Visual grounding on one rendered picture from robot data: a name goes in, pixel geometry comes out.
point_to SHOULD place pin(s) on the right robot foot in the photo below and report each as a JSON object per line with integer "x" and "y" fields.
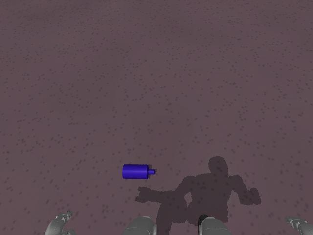
{"x": 201, "y": 219}

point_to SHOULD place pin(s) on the right robot hand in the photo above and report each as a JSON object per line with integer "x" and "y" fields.
{"x": 300, "y": 225}

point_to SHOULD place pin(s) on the left robot hand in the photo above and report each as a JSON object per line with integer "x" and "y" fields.
{"x": 56, "y": 226}

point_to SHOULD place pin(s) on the bottle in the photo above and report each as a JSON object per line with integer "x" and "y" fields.
{"x": 131, "y": 171}

